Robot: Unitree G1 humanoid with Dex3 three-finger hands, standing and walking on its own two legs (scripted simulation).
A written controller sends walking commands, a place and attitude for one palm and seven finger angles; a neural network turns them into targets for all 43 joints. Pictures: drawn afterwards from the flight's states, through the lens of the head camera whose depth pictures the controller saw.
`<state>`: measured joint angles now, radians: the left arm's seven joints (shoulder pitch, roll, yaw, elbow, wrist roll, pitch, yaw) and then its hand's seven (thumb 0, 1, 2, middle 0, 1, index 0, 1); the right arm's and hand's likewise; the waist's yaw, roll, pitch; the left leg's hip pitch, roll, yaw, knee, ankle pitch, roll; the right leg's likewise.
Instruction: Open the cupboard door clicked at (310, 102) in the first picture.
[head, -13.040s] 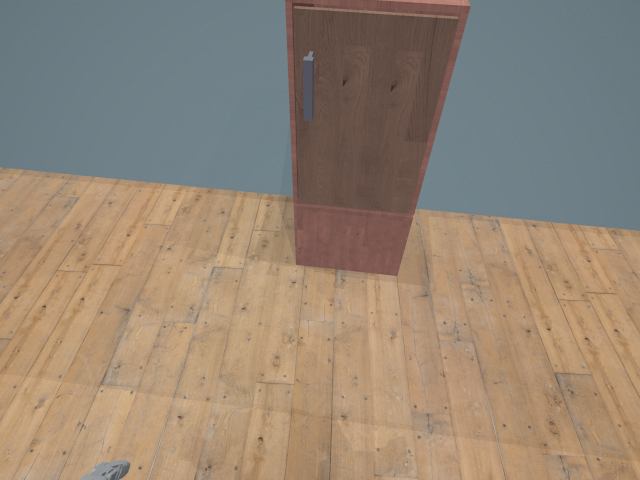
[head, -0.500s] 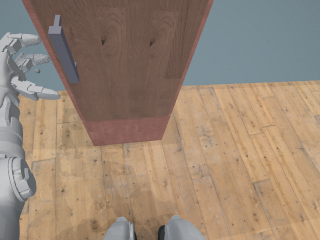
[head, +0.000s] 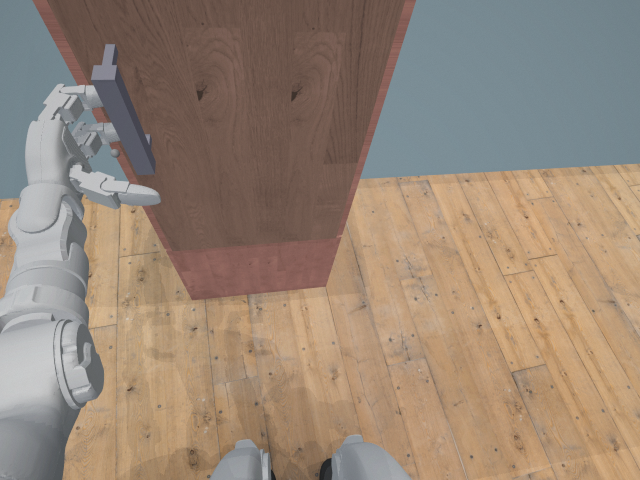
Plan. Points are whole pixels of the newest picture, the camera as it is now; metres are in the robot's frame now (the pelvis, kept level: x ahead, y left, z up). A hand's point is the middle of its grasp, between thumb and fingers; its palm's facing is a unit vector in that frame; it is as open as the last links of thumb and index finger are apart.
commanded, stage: slide the fingers in behind the handle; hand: left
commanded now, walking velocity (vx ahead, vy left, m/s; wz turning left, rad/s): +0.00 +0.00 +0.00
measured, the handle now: (129, 114) +0.55 +0.21 +0.08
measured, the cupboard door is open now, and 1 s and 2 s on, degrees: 0 0 1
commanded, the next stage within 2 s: close the thumb around the handle in 0.90 s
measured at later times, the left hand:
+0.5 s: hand (144, 152) +0.50 +0.19 +0.07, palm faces +0.08 -1.00 +0.00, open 13.9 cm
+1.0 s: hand (146, 149) +0.50 +0.19 +0.08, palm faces +0.09 -1.00 -0.01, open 14.0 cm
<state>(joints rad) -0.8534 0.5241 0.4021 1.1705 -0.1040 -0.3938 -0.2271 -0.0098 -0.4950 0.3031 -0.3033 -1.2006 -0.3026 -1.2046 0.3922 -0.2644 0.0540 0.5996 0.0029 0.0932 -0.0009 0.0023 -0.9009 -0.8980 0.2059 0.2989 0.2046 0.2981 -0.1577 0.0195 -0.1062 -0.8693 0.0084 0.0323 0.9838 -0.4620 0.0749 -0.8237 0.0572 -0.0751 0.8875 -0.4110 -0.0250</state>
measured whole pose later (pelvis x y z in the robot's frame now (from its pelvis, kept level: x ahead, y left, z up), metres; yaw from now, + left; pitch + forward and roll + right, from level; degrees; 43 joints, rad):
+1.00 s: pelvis +0.00 -0.01 +0.00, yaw +0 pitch +20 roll -3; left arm -0.85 0.46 0.37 1.16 -0.10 -0.42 -0.16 -0.01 -0.49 0.30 -0.30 -1.20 -0.29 -1.20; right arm 0.41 -0.27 0.04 0.62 0.00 0.08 0.01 0.00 -0.90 -0.90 0.20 0.30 0.20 0.30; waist -0.16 0.02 -0.12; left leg -0.86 0.01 0.03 0.98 -0.46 0.06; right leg -0.83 0.06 -0.07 0.90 -0.42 -0.04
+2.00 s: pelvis +0.00 -0.01 +0.00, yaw +0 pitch +19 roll -3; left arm -0.80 0.43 0.36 1.09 -0.12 -0.41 -0.15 0.01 0.71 0.80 -0.33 -1.33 -0.33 -1.33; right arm 0.41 -0.27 0.03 0.61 0.00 0.09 0.02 0.00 -0.90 -0.90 0.20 0.30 0.20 0.30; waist -0.15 0.03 -0.13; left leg -0.85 0.01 0.04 0.97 -0.46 0.06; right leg -0.82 0.06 -0.06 0.90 -0.41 -0.03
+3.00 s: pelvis +0.00 -0.07 +0.02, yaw +5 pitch +8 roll +1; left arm 0.09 -0.09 -0.24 0.09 0.06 -0.09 0.59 0.01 0.64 0.77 -0.32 -1.31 -0.35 -1.34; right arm 0.18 -0.19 0.03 0.56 -0.06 0.02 0.02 0.01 -0.90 -0.90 0.20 0.30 0.20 0.30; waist -0.02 0.03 -0.14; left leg -0.57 -0.01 -0.04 0.86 -0.42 -0.02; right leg -0.55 0.05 -0.13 0.86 -0.45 -0.12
